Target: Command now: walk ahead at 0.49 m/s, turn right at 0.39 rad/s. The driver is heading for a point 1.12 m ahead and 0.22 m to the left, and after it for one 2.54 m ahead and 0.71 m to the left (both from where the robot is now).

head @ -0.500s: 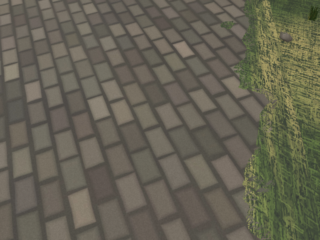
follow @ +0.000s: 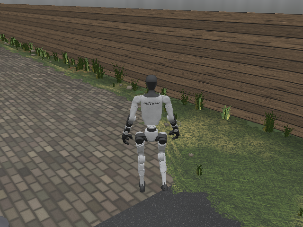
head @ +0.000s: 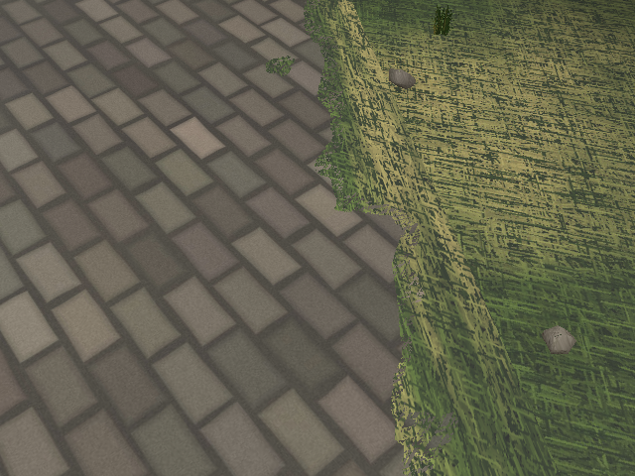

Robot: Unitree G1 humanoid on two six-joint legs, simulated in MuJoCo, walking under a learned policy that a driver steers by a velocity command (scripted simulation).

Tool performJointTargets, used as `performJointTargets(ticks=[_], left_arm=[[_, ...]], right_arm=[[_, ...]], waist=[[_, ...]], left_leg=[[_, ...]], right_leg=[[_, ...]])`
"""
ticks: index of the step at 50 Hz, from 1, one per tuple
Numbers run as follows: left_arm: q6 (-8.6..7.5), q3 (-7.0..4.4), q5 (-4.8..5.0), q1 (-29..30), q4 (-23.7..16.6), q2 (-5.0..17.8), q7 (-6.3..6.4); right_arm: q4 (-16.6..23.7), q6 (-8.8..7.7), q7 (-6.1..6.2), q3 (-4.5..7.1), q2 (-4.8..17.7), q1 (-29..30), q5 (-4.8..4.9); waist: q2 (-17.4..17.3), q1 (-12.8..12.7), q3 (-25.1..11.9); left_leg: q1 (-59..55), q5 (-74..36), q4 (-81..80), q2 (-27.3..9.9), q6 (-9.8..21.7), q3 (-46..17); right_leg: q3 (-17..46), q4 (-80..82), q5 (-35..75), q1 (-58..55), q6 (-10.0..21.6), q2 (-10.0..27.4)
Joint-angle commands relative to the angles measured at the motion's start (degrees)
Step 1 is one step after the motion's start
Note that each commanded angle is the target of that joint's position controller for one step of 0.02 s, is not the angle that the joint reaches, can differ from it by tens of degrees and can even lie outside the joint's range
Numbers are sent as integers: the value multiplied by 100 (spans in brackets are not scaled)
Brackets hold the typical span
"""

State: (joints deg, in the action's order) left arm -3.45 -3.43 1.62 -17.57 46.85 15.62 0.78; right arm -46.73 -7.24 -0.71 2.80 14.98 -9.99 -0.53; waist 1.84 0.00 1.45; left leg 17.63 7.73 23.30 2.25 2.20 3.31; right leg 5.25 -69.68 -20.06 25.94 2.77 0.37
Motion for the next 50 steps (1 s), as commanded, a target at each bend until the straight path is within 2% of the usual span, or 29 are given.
performJointTargets(ticks=[1, 4, 6, 9, 12, 14, 15, 16, 17, 18, 19, 20, 22, 24, 25, 28, 33, 36, 39, 41, 42, 43, 44, 45, 46, 47, 48, 49, 50], left_arm=[[-13, -34, 7, -286, -354, 93, -27], [-17, 22, -103, 270, -624, 82, -31], [-84, 71, -148, 663, -759, 81, -80], [-180, 129, -117, 1358, -940, 42, -150], [-241, 102, -44, 1772, -1128, 203, -220], [-297, 29, -30, 1674, -1159, 403, -248], [-319, -33, -42, 1366, -1078, 504, -241], [-328, -166, -68, 684, -870, 734, -198], [-326, -314, -166, -343, -701, 1136, -123], [-247, -431, -276, -845, -640, 1683, -97], [-252, -331, -263, -997, -590, 1240, -122], [-278, -216, -194, -628, -613, 879, -139], [-308, -77, -167, 180, -642, 425, -190], [-371, -72, -213, 483, -563, 287, -201], [-407, -96, -220, 498, -506, 314, -188], [-435, -178, -243, 351, -313, 470, -104], [-353, -258, -220, 176, -130, 736, 5], [-272, -301, -158, -85, -5, 869, 33], [-156, -339, -78, -216, 97, 976, 28], [-83, -377, -43, -121, 80, 1151, 45], [-37, -397, -24, -65, 60, 1239, 62], [13, -393, 4, 49, 30, 1267, 76], [-8, -339, -54, 12, -47, 1159, 103], [-143, -78, -293, -404, -379, 277, 39], [-420, -49, -95, -65, -521, 496, -35], [-535, -136, 127, 596, -715, 810, -81], [-587, -96, 87, 672, -741, 739, -63], [-580, -121, -73, 630, -649, 749, -10], [-512, -181, -161, 491, -615, 834, 3]], right_arm=[[49, -95, -53, 109, 447, -291, 5], [-105, -119, -56, 181, 702, -420, 62], [-157, -58, -31, 191, 792, -508, 106], [-244, 54, -13, 176, 900, -804, 191], [-366, 143, 0, 185, 1030, -1163, 241], [-393, 206, 26, 195, 1087, -1162, 254], [-388, 242, 42, 195, 1116, -1089, 252], [-372, 253, 50, 148, 999, -1092, 217], [-227, 229, 45, 20, 659, -994, 120], [-85, 138, 45, -172, -49, -1614, 120], [-165, 76, 54, -71, 366, -1660, 277], [-63, 81, 66, 59, 755, -1268, 382], [21, 179, 110, 103, 684, -833, 251], [28, 344, 77, 126, 481, -924, 243], [57, 406, 58, 119, 368, -908, 251], [241, 505, 43, 130, 274, -633, 210], [583, 482, -119, 79, 182, 255, 165], [858, 472, -224, 45, 161, 850, 168], [1102, 475, -314, 59, 225, 1158, 187], [1179, 494, -338, 139, 371, 982, 186], [1120, 511, -326, 227, 517, 573, 195], [919, 514, -291, 386, 770, -265, 216], [652, 555, -179, 612, 1224, -1250, 209], [627, 554, -89, 736, 1957, -1274, 237], [844, 451, -113, 615, 1715, -1451, 159], [771, 375, -147, 500, 1292, -1325, 113], [794, 333, -146, 437, 1073, -1011, 159], [893, 326, -139, 370, 856, -533, 167], [1008, 317, -121, 307, 688, -245, 109]], waist=[[-544, -53, -245], [-399, -35, -47], [-372, 54, -16], [-463, 288, 107], [-611, 389, 140], [-719, 206, 67], [-732, -27, -62], [-646, -348, -459], [-244, -807, -1227], [1299, -618, -2002], [1234, -707, -2185], [853, -618, -1399], [450, -287, -639], [541, -13, -355], [447, 45, -275], [184, 75, -73], [99, -174, 203], [35, -388, 401], [89, -416, 461], [279, -198, 189], [386, 61, -109], [321, 553, -548], [-9, 986, -1072], [-1666, 390, -1364], [-1230, 600, -2416], [-793, 737, -1694], [-540, 508, -1140], [-228, 219, -790], [-297, -12, -662]], left_leg=[[-850, -250, -1468, -1560, 1074, -1610], [-889, -743, -1695, -1659, 1241, -1280], [-941, -955, -1712, -1541, 1182, -1014], [-742, -967, -1568, -1277, 1000, -715], [-1024, -662, -1311, -1480, 911, -983], [-1225, -517, -1014, -1630, 784, -1215], [-1187, -738, -678, -1576, 680, -1194], [-996, -1291, 116, -1303, 529, -1009], [-139, -683, 1721, -926, 281, -684], [1976, 1852, 3853, -117, -97, -233], [2563, 2486, 4887, -191, -74, -1010], [2902, 2032, 5174, -447, -6, -1084], [2587, 1163, 4796, -836, -24, -948], [2068, 734, 4510, -999, -49, -952], [2035, 605, 4464, -999, -69, -937], [2375, 86, 4032, -990, -129, -1030], [2370, -1022, 2480, -912, -106, -688], [2443, -965, 1911, -874, 0, -395], [2411, -367, 1570, -761, 196, -114], [1768, 209, 1488, -423, 408, 235], [1160, 468, 1474, -165, 537, 411], [7, 255, 1108, 141, 727, 523], [-1767, 4, 920, 19, 979, -54], [-3642, 496, 529, -1556, 1883, -3120], [-4128, 1351, -548, -2218, 2397, -5314], [-3794, 1005, -727, -2072, 2022, -4546], [-2966, 551, -671, -1837, 1806, -3738], [-2075, -22, -678, -1583, 1611, -3123], [-1446, -545, -786, -1412, 1531, -2740]], right_leg=[[187, 180, 295, 911, 2, 576], [101, 1039, 753, 1354, -76, 713], [-99, 1808, 1372, 1349, -115, 770], [-436, 2945, 1957, 816, -203, 516], [-445, 3555, 1870, 544, -216, 334], [-417, 3938, 1628, 167, -113, 237], [-491, 4153, 1561, -352, -40, 142], [-539, 4261, 1468, -1361, 95, 70], [232, 4174, 1429, -2879, 433, 890], [2509, 4555, 871, -4755, 1176, 2401], [3535, 5109, 192, -4576, 1338, 2509], [2699, 5181, 211, -3964, 1119, 2333], [1365, 5525, 915, -2669, 869, 1827], [581, 5908, 1428, -1978, 765, 1561], [305, 6013, 1776, -1860, 791, 1537], [-306, 6142, 2398, -1901, 827, 1567], [-1114, 6245, 2302, -2094, 686, 1510], [-1373, 6164, 2282, -2488, 626, 1633], [-1570, 5812, 2779, -2997, 505, 1752], [-1754, 5149, 4572, -3123, 388, 1743], [-1841, 4489, 5546, -3112, 324, 1697], [-1999, 3364, 5946, -2822, 187, 1511], [-2009, 1774, 4854, -1624, -82, 1285], [-1757, -393, -578, 1074, -473, 255], [-179, -1278, -1472, 1799, -433, -173], [28, -1268, -923, 2375, -290, 114], [-11, -804, -412, 2285, -175, 364], [-10, -303, -81, 1858, -186, 582], [35, 40, 126, 1391, -209, 720]])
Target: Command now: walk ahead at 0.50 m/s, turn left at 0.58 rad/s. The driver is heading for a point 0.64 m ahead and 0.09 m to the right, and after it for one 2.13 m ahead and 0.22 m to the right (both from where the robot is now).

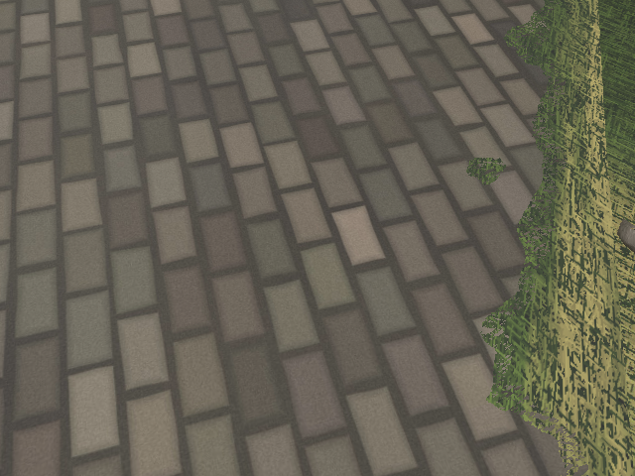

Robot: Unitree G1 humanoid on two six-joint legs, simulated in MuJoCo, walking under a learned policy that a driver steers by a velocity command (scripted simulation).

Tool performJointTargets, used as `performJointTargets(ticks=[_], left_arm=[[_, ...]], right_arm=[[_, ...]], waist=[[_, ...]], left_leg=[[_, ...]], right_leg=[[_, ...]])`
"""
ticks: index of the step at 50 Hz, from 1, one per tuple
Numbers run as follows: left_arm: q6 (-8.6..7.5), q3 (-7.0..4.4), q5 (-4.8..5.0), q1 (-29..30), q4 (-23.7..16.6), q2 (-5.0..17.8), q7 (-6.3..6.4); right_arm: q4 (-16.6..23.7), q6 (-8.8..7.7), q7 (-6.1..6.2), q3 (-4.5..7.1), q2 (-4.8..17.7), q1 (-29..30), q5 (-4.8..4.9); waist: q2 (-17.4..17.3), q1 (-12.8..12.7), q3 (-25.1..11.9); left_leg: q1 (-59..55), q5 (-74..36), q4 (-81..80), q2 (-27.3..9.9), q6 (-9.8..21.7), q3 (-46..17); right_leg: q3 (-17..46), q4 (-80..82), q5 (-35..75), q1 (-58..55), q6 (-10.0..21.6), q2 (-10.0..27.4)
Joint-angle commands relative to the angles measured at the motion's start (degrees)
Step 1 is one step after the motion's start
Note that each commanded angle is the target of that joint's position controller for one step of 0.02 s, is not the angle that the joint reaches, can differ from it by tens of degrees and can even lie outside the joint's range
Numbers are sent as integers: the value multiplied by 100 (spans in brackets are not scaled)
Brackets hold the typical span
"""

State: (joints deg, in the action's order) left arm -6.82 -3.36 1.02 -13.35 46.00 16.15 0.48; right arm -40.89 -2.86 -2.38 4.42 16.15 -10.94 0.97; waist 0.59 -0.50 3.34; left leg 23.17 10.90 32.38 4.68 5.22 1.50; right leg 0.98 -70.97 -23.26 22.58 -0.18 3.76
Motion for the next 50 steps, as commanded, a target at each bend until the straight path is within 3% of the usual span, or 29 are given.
performJointTargets(ticks=[1, 3, 6, 9, 11, 14, 17, 19, 20, 21, 22, 23, 24, 25, 26, 27, 30, 32, 35, 40, 42, 43, 44, 45, 46, 47, 48, 49, 50], left_arm=[[-89, -210, -129, 4, -540, 776, 20], [30, -182, -190, 41, -602, 602, 22], [80, -104, -224, 674, -824, 409, 33], [35, -6, -166, 1138, -864, 230, -70], [-5, 18, -95, 1444, -916, 235, -154], [-38, -4, -50, 1791, -1089, 397, -234], [-52, -22, -21, 1697, -1170, 479, -322], [-44, -142, -31, 819, -957, 675, -322], [-30, -241, -65, -22, -755, 892, -302], [-18, -345, -136, -816, -699, 1348, -281], [13, -360, -26, -1052, -547, 1371, -334], [55, -248, 81, -986, -581, 926, -309], [110, -209, 31, -611, -684, 799, -270], [154, -190, -32, -362, -765, 770, -251], [171, -154, -64, -221, -829, 687, -243], [174, -136, -98, -141, -873, 662, -225], [164, -161, -43, -165, -845, 730, -155], [184, -211, -12, -318, -773, 875, -85], [261, -227, 40, -604, -645, 907, -6], [507, -254, 63, -988, -493, 888, 111], [583, -271, 45, -751, -616, 881, 166], [601, -260, 51, -492, -730, 833, 176], [583, -196, 0, -348, -890, 625, 160], [556, -86, -154, -776, -992, 247, 144], [536, -42, -17, -1779, -957, 427, 89], [604, -171, 49, -1765, -765, 945, 89], [709, -248, 68, -1065, -872, 1126, 113], [823, -273, 50, -777, -929, 1081, 145], [917, -290, 18, -660, -1005, 1014, 174]], right_arm=[[481, -129, 58, 137, 562, -61, -70], [446, -167, 110, 168, 674, -149, -36], [336, -157, 230, 213, 839, -467, 1], [220, -123, 284, 159, 723, -678, 17], [93, -143, 274, 140, 744, -918, 6], [-68, -141, 256, 138, 813, -1172, -17], [-174, -80, 289, 165, 910, -1180, -35], [-124, -35, 316, 164, 970, -912, -51], [-50, -25, 339, 114, 895, -804, -84], [137, -79, 349, 2, 593, -1103, -180], [111, -198, 291, -110, 289, -1518, -178], [188, -305, 223, -56, 714, -1031, -65], [335, -386, 179, -35, 813, -452, 29], [403, -440, 183, -49, 757, -167, -51], [428, -448, 196, -18, 733, -114, -158], [457, -426, 206, -6, 680, -216, -194], [471, -306, 269, -35, 512, -257, -215], [582, -273, 302, -76, 411, 154, -216], [695, -318, 267, -130, 262, 804, -190], [845, -401, 164, -57, 408, 1339, -149], [786, -432, 153, 13, 542, 1101, -143], [704, -459, 175, 50, 600, 747, -169], [639, -477, 219, 108, 825, 214, -260], [640, -419, 290, 153, 1155, -299, -340], [501, -287, 255, 154, 1100, -542, -250], [652, -180, 265, 102, 762, -219, -155], [743, -93, 308, 9, 460, 42, -154], [734, -14, 318, -52, 373, 321, -169], [701, 31, 321, -64, 387, 550, -182]], waist=[[-207, -68, -787], [-150, -125, -678], [-230, 58, -449], [-504, 316, -428], [-582, 522, -331], [-572, 662, -160], [-627, 542, -126], [-644, 35, -691], [-489, -370, -1280], [446, -437, -2106], [1644, -249, -2364], [1047, -454, -1863], [547, -449, -1078], [40, -322, -702], [-139, -155, -515], [31, 9, -557], [272, 127, -541], [270, 17, -420], [365, -228, -397], [532, -337, -513], [674, -139, -609], [684, 114, -762], [480, 350, -1321], [-695, 278, -2090], [-2001, 6, -2945], [-1167, 50, -2570], [-717, 192, -1821], [-434, 112, -1343], [-512, -13, -971]], left_leg=[[-1635, -1104, -1824, -1555, 1220, -2427], [-1212, -1699, -1936, -1436, 1266, -2084], [-982, -1843, -1965, -1175, 1102, -1694], [-999, -1331, -1905, -954, 791, -1303], [-1127, -977, -1929, -1121, 749, -1361], [-1993, -1177, -1688, -1530, 735, -1587], [-2699, -2193, -1349, -1784, 584, -1528], [-2685, -4247, -412, -1524, 390, -1089], [-2213, -4459, 647, -1266, 221, -803], [-536, -2581, 2606, -690, -118, -486], [1319, 1924, 3989, 65, -421, -574], [2053, 1871, 4389, -272, -365, -1013], [2272, 1347, 4250, -502, -336, -891], [2137, 997, 3877, -681, -337, -782], [1884, 761, 3457, -823, -386, -754], [1588, 637, 3190, -898, -450, -745], [1380, 489, 2524, -898, -706, -566], [1391, -125, 1800, -826, -836, -504], [976, -1196, 610, -598, -881, -489], [422, -1341, -409, -109, -736, -552], [127, -1089, -698, -98, -579, -647], [-406, -1515, -1088, -198, -447, -590], [-1620, -2461, -1024, -809, -135, -912], [-3347, -5071, -429, -2201, 410, -2070], [-4398, -4866, -334, -3423, 1452, -3756], [-3738, -3396, -635, -3181, 1333, -3630], [-3094, -2651, -797, -2714, 1022, -2774], [-2352, -2213, -1009, -2374, 859, -2237], [-1681, -1882, -1198, -2162, 794, -1890]], right_leg=[[454, 375, 556, 1448, 38, 404], [323, 840, 760, 1317, -121, 349], [217, 1967, 1717, 1440, -296, 165], [87, 3348, 2903, 1046, -262, -45], [15, 3698, 3334, 891, -188, -81], [35, 3988, 2840, 1398, 82, -71], [-57, 4143, 1987, 1526, 407, -159], [-389, 4329, 1895, 220, 684, -547], [-127, 4261, 2264, -1099, 932, -400], [1787, 4236, 2387, -3114, 1624, 765], [4083, 4987, 1334, -4350, 2234, 1539], [4107, 5279, 323, -4192, 1979, 1439], [3383, 5410, 533, -3400, 1772, 1261], [2897, 5516, 1084, -2667, 1672, 1048], [2584, 5635, 1662, -2165, 1619, 854], [2404, 5734, 2054, -1874, 1622, 717], [1930, 5872, 2708, -1340, 1686, 507], [1687, 5906, 2852, -1108, 1603, 369], [1468, 5763, 2674, -921, 1322, 103], [1917, 4849, 3439, -1377, 973, 75], [2253, 4374, 3579, -1631, 837, 87], [2207, 3947, 3672, -1577, 671, -77], [2009, 3021, 3280, -1138, 447, -338], [1357, 1401, 154, 49, 130, -940], [1079, 76, -2144, 1170, -67, -1131], [1065, -513, -1575, 1447, -251, -645], [763, -643, -1090, 1657, -387, -509], [621, -495, -790, 1613, -469, -354], [560, -254, -609, 1456, -491, -206]])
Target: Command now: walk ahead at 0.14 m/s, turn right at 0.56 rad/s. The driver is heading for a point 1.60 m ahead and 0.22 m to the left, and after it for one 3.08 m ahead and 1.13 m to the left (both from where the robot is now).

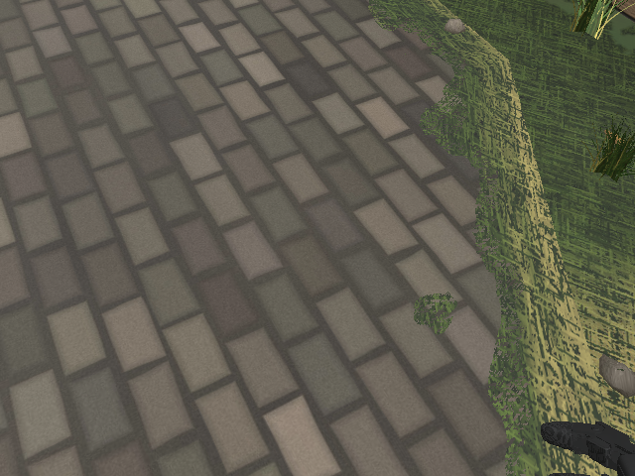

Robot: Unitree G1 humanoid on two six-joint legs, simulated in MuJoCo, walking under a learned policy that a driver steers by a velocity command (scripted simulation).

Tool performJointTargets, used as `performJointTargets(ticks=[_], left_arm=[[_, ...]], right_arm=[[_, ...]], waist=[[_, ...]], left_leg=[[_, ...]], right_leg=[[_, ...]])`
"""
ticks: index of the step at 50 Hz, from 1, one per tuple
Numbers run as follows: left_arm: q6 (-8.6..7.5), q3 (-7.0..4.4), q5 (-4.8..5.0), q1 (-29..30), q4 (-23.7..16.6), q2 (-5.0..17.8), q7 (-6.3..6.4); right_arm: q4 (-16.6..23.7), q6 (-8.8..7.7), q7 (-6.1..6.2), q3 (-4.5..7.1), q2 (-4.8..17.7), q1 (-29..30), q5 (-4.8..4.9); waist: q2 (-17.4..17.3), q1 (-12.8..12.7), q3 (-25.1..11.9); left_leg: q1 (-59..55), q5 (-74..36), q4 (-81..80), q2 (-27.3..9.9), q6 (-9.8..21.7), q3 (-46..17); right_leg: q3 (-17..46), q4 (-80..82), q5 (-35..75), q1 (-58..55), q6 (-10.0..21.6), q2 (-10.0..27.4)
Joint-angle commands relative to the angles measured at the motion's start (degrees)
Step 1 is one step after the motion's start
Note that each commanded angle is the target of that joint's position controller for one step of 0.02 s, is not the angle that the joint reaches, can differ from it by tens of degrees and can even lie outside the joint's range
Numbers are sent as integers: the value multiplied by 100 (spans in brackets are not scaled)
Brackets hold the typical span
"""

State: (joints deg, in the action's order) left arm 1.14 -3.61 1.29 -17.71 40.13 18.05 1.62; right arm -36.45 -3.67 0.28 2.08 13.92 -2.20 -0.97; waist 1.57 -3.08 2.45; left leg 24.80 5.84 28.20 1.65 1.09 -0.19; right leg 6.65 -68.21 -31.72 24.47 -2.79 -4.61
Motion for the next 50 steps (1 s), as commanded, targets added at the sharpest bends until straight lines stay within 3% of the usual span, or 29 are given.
performJointTargets(ticks=[1, 3, 5, 7, 11, 13, 14, 15, 16, 17, 18, 20, 23, 25, 27, 29, 30, 31, 32, 33, 35, 36, 38, 41, 45, 47, 48, 49, 50], left_arm=[[183, -220, -10, -277, -441, 613, 54], [190, -150, -39, -287, -490, 323, 60], [145, -95, -104, -129, -558, 222, 39], [122, -48, -124, 54, -605, 199, -8], [136, -46, -120, 342, -692, 325, -102], [107, -19, -184, 128, -560, 172, -135], [94, -7, -248, 115, -568, 208, -120], [97, -70, -323, 68, -661, 687, -53], [84, -37, -410, 597, -683, 711, -51], [7, 4, -405, 1020, -798, 447, -86], [-49, -11, -386, 1090, -738, 445, -93], [-105, -79, -285, 993, -658, 621, -55], [-81, -134, -196, 715, -597, 624, 49], [-68, -178, -157, 663, -616, 627, 115], [-51, -223, -128, 828, -649, 652, 162], [-35, -256, -121, 922, -672, 611, 178], [-38, -262, -173, 854, -704, 527, 176], [-31, -230, -207, 1071, -789, 363, 172], [-26, -166, -189, 1502, -931, 176, 177], [-31, -147, -159, 1663, -1000, 118, 159], [-28, -212, -125, 1252, -818, 290, 134], [-47, -243, -162, 1188, -767, 379, 157], [-93, -212, -165, 1105, -715, 236, 146], [-155, -144, -101, 1091, -683, 95, 61], [-207, -200, -54, 880, -637, 257, -43], [-252, -242, -66, 538, -522, 260, -86], [-256, -302, -105, 384, -470, 398, -74], [-233, -395, -215, 226, -523, 806, -33], [-209, -471, -427, 457, -565, 1192, -68]], right_arm=[[202, 134, 54, 210, 748, -220, -40], [92, 116, 50, 254, 825, -196, -79], [-22, 110, 47, 278, 891, -217, -37], [-80, 155, 40, 297, 965, -133, 23], [-264, 260, -11, 305, 1108, -267, 126], [-393, 274, -60, 174, 850, -254, 192], [-538, 237, -110, 41, 520, -515, 168], [-519, 194, -188, -79, 217, -759, -24], [-520, 195, -168, -57, 228, -954, 30], [-585, 244, -117, 35, 686, -764, 46], [-571, 279, -89, 100, 809, -620, 78], [-601, 368, -2, 164, 965, -619, 45], [-524, 379, -40, 189, 907, -768, 149], [-448, 391, -80, 208, 848, -740, 148], [-431, 452, -122, 233, 785, -873, 144], [-415, 508, -124, 301, 892, -983, 143], [-383, 524, -84, 385, 1141, -979, 136], [-354, 526, -30, 446, 1320, -1128, 115], [-332, 496, -15, 470, 1482, -1410, 23], [-327, 383, -19, 447, 1491, -1625, -67], [-138, 253, 7, 428, 1432, -1033, 74], [-74, 283, 46, 396, 1317, -771, 153], [-37, 415, 102, 381, 1235, -639, 182], [12, 540, 163, 448, 1324, -706, 170], [119, 620, 122, 498, 1375, -547, 205], [182, 661, 123, 486, 1311, -346, 290], [192, 662, 142, 458, 1186, -414, 305], [221, 653, 134, 382, 878, -580, 232], [391, 567, 122, 436, 934, -558, 227]], waist=[[-791, 150, -636], [-946, 133, -623], [-856, 153, -857], [-830, 194, -1034], [-924, 301, -930], [-810, 89, -854], [-630, 85, -841], [409, 328, -1016], [1237, 591, -833], [883, 469, -546], [879, 466, -371], [1011, 353, -184], [829, 301, -311], [625, 236, -452], [498, 319, -555], [99, 355, -522], [-476, 255, -507], [-1166, 357, -526], [-1664, 675, -543], [-1518, 850, -786], [-696, 477, -843], [-589, 379, -807], [-754, 327, -804], [-880, 428, -901], [-1188, 435, -826], [-1171, 205, -775], [-1003, 181, -802], [5, 268, -876], [1465, 418, -542]], left_leg=[[-1217, -1254, -1030, -1615, 1151, -1289], [-942, -1555, -1207, -1491, 1253, -862], [-1067, -2036, -1162, -1614, 1385, -705], [-1089, -1958, -1157, -1669, 1407, -562], [-1113, -825, -1081, -1695, 1307, -575], [-720, -116, -759, -1427, 984, -510], [-334, 458, -595, -1166, 529, -405], [75, 1544, 374, -630, -15, 68], [-189, 2175, 387, -441, -236, 146], [-739, 1668, 500, -503, -334, 42], [-612, 1172, 434, -350, -334, 170], [-405, 907, 552, -332, -341, 128], [-124, 967, 990, -345, -182, 139], [-12, 1021, 1210, -373, -47, 134], [-156, 1025, 1223, -381, 68, 161], [-502, -153, 859, -436, 233, 3], [-639, -990, 481, -655, 418, -514], [-954, -1281, -118, -1105, 900, -1551], [-1529, -1669, -726, -1707, 1570, -2709], [-2018, -1758, -948, -2077, 1917, -3148], [-2022, -1701, -696, -1821, 1571, -2515], [-1884, -1578, -681, -1630, 1350, -2249], [-1657, -1456, -676, -1272, 1172, -1946], [-1586, -997, -651, -1129, 1124, -1953], [-1265, -386, -715, -1110, 1096, -2468], [-992, -28, -547, -897, 857, -2536], [-619, 505, -327, -674, 604, -2413], [143, 1806, 817, -165, 238, -1805], [1123, 2981, 2126, 587, -80, -794]], right_leg=[[-210, -287, 420, 890, -236, 642], [-413, 243, 604, 558, -226, 616], [-409, 859, 793, 316, -175, 686], [-449, 1522, 1112, -67, -96, 726], [-611, 2661, 1365, -601, 91, 610], [-707, 4068, 2075, -1561, 310, 473], [-400, 4672, 2490, -2219, 457, 667], [887, 4855, 3537, -2701, 764, 1849], [1078, 5002, 2826, -1442, 1409, 2383], [730, 5120, 1821, -851, 1356, 1952], [410, 5055, 1311, -883, 1085, 1614], [308, 4992, 1446, -994, 957, 1602], [327, 4608, 3009, -1444, 1165, 1928], [353, 4369, 3705, -1648, 1287, 2117], [224, 4205, 3811, -1528, 1294, 2204], [-277, 3853, 3206, -1151, 978, 1894], [-801, 3384, 2632, -900, 665, 1449], [-1341, 2460, 1985, -330, 253, 773], [-1173, 1504, 382, 543, 37, 190], [-456, 366, -812, 1129, 41, 188], [-93, -64, -223, 1307, 59, 430], [-99, 272, 147, 1197, 30, 515], [-305, 905, 528, 807, -90, 419], [-342, 1992, 771, 279, -146, 296], [-370, 3121, 1048, -388, -79, 141], [-498, 4284, 1800, -1014, 74, 97], [-345, 4650, 2113, -1541, 222, 394], [792, 4992, 2170, -2102, 676, 1622], [2253, 5338, 2833, -1640, 1588, 2703]])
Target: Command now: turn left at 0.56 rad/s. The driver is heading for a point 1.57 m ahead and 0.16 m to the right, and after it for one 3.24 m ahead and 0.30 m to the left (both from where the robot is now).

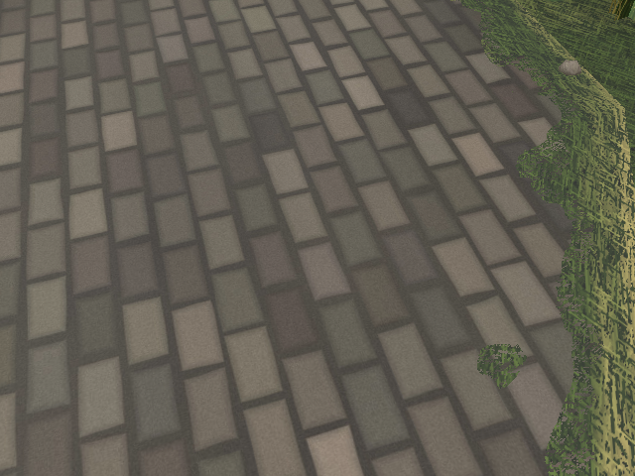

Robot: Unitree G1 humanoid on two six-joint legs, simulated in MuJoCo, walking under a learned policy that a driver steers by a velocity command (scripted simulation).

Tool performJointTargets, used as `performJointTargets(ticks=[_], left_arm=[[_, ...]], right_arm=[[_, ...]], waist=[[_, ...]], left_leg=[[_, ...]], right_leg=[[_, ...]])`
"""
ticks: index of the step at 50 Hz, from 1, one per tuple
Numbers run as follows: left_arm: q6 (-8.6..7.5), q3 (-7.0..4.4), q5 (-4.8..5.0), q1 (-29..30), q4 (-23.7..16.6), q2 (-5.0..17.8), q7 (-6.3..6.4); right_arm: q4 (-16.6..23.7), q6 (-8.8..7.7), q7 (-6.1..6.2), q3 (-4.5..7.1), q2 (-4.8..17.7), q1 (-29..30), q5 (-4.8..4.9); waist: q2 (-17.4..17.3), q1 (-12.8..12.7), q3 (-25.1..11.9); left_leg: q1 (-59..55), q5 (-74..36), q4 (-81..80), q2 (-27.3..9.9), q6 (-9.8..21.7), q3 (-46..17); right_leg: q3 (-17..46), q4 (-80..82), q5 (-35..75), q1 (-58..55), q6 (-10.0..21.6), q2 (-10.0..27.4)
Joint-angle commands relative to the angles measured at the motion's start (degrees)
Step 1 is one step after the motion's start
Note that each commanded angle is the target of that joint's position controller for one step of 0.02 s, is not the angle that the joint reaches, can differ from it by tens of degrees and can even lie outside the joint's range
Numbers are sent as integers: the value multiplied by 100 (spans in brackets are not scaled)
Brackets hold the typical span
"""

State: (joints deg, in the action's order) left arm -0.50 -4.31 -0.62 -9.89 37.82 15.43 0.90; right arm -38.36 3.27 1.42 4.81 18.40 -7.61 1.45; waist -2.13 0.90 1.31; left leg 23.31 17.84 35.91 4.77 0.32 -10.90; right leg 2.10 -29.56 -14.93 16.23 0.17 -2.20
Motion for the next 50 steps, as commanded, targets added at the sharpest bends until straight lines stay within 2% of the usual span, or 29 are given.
performJointTargets(ticks=[1, 2, 4, 6, 11, 13, 15, 16, 17, 18, 19, 20, 21, 23, 25, 27, 29, 33, 36, 38, 39, 40, 41, 42, 43, 44, 45, 46, 50], left_arm=[[-108, -322, -291, -53, -504, 1165, 13], [-133, -226, -217, 327, -566, 843, 49], [-141, -147, -18, 607, -617, 628, 104], [-101, -110, -20, 337, -532, 611, 148], [1, -193, 12, -10, -348, 892, 126], [23, -212, 69, -67, -277, 995, 71], [41, -177, 159, -4, -211, 965, 40], [32, -95, 203, -68, -125, 778, 25], [-37, 20, 150, -350, 10, 515, -23], [-123, 152, -119, -503, -59, 200, -117], [-132, 177, -65, -488, -90, 133, -111], [-91, 117, -41, -239, -35, 499, -77], [-67, 65, -8, 57, -88, 651, -61], [44, 13, 31, 42, -99, 833, 22], [84, -6, 111, -27, -110, 806, 37], [130, -39, 127, -12, -154, 740, 31], [215, -104, 175, -82, -170, 688, -2], [338, -67, 150, -199, -155, 506, -43], [322, -53, 230, -84, -314, 564, -185], [285, -93, 232, -476, -200, 602, -241], [254, -157, 218, -944, 27, 693, -217], [206, -282, 241, -1578, 247, 958, -164], [78, -468, 209, -1915, 90, 1877, -99], [-142, -352, 76, -1811, -116, 1651, -196], [-266, -245, 47, -1474, -147, 1327, -202], [-320, -169, 107, -1230, -182, 1091, -186], [-315, -122, 147, -1045, -224, 999, -143], [-308, -92, 135, -985, -249, 972, -93], [-335, -94, 125, -1388, -155, 971, 30]], right_arm=[[491, -181, 7, 301, 899, -62, -95], [337, -149, -6, 382, 1041, -207, -37], [132, -19, 24, 360, 819, -447, -56], [244, -10, -5, 258, 528, -237, -33], [493, -74, -94, 16, 128, 170, -93], [486, -81, -125, 14, 206, 119, -80], [350, -86, -151, 26, 217, -193, -77], [231, -99, -159, 2, 134, -413, -114], [214, -107, -132, -12, 228, -526, -167], [234, -102, -50, 51, 700, -761, -245], [161, -124, -70, -33, 476, -244, -332], [338, -197, -115, -101, 159, 215, -343], [276, -244, -111, -66, 219, 208, -352], [214, -295, -63, 24, 511, 98, -278], [150, -278, 2, 63, 571, -163, -241], [170, -264, 67, 107, 610, -275, -232], [193, -306, 92, 107, 566, -242, -245], [257, -300, 47, 145, 535, 457, -158], [148, -279, -2, 216, 727, 148, -77], [78, -321, -64, 215, 766, 222, 46], [24, -345, -89, 171, 592, 196, 44], [15, -381, -131, 75, 242, 212, -56], [444, -460, -161, -48, -107, 569, -250], [598, -630, -180, 21, 230, 1043, -61], [580, -737, -235, 93, 498, 1071, 129], [440, -801, -243, 134, 615, 857, 82], [307, -841, -217, 149, 623, 729, -69], [239, -867, -209, 167, 606, 639, -161], [150, -881, -232, 108, 340, 761, -168]], waist=[[1363, 9, -375], [1013, 173, -279], [887, 190, -139], [889, 3, -126], [1199, -295, -488], [1316, -324, -526], [1253, -143, -532], [1143, -16, -513], [855, -34, -654], [-383, -244, -1041], [-1078, -425, -881], [-635, -332, -583], [-630, -225, -440], [-726, -133, -191], [-664, -64, -41], [-853, 90, -108], [-594, 86, -173], [-379, -140, -261], [-524, 24, -472], [-465, -247, -403], [-261, -405, -420], [502, -593, -414], [2282, -616, -278], [1505, -836, -350], [1139, -619, 99], [852, -418, 297], [682, -313, 328], [733, -239, 285], [620, -293, 105]], left_leg=[[1248, 1653, 2573, -160, -171, 77], [1204, 1237, 3039, -209, -230, 109], [1343, 567, 3535, -286, -445, 279], [1271, 331, 3310, -283, -570, 502], [476, 765, 1351, -511, -590, 869], [-13, 798, 674, -451, -512, 1118], [-628, -3, -503, -370, -342, 1272], [-1279, -763, -1519, -352, -172, 1251], [-2192, -1538, -1887, -655, -10, 780], [-3069, -3488, -1519, -1791, 305, -387], [-1905, -2837, -1419, -2158, 1007, -382], [-1469, -1852, -1536, -1725, 950, -57], [-1526, -1235, -1530, -1418, 690, 160], [-1416, -913, -1623, -1431, 584, 190], [-1443, -1234, -1614, -1643, 734, 143], [-1635, -1918, -1647, -2178, 1185, -170], [-1770, -2967, -1663, -2668, 1599, -306], [-1522, -3080, -1558, -2248, 1305, 704], [-1491, -951, -1794, -2256, 1146, 845], [-1074, 457, -1611, -2154, 912, 1016], [-622, 985, -1157, -1961, 726, 1266], [170, 1298, 209, -1594, 392, 1786], [2199, 2074, 2717, -614, -201, 2049], [2903, 1942, 3374, -427, -96, 789], [3067, 1355, 3386, -702, 68, 616], [2955, 713, 3169, -864, 148, 632], [2782, 171, 2841, -960, 123, 642], [2449, -274, 2519, -986, 64, 657], [2180, -1381, 1551, -715, -205, 826]], right_leg=[[2700, 1534, 1043, -503, 1606, 2633], [2049, 1460, 886, -341, 1376, 2257], [1159, 1347, 865, -437, 1051, 1714], [717, 1318, 1246, -503, 1112, 1493], [494, 1048, 1826, -1037, 1288, 1650], [512, 935, 2093, -941, 1326, 1713], [466, 660, 2308, -827, 1223, 1670], [405, 509, 2217, -540, 1015, 1536], [299, 416, 1686, -46, 584, 1355], [-125, -386, 101, 606, 84, 877], [-201, 6, -1029, 349, -171, 741], [-196, 84, -476, -52, -277, 751], [-266, 45, 59, 97, -275, 618], [-233, -148, 378, 300, -254, 582], [-289, -577, 134, 605, -226, 477], [-293, -1693, -1244, 1156, -231, 436], [43, -3125, -2104, 1700, -310, 606], [-198, -2493, -1321, 1189, -411, 716], [-547, -1550, -914, 612, -157, 599], [-845, -568, -427, -143, 126, 376], [-994, -227, -361, -851, 262, 125], [-359, 182, -600, -1689, 539, 345], [2917, 1109, -1238, -2305, 1543, 2008], [4344, 2002, -2250, -2079, 2194, 2493], [3969, 2132, -2464, -1867, 2007, 2447], [3396, 2028, -2188, -1689, 1732, 2189], [2858, 1945, -1574, -1595, 1517, 1928], [2402, 1977, -1006, -1475, 1372, 1668], [1587, 1983, 806, -1671, 1216, 1306]])
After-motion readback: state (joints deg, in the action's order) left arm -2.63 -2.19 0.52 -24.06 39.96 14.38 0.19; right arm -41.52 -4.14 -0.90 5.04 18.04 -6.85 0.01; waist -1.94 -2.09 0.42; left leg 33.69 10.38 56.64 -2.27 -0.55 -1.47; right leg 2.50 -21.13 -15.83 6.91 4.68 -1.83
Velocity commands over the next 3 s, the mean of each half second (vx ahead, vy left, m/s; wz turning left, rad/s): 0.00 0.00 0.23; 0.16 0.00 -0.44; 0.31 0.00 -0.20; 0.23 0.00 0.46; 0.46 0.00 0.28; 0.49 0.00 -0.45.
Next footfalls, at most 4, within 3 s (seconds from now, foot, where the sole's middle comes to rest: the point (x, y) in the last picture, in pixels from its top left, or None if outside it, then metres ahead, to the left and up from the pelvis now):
0.34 left None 0.01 0.14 -0.77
0.80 right None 0.02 -0.11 -0.77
1.30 left None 0.43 -0.01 -0.77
1.74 right None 0.41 -0.25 -0.77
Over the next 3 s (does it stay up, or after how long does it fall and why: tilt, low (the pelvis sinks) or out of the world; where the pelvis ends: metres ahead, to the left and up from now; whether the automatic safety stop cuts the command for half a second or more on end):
stays up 0.94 -0.04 0.01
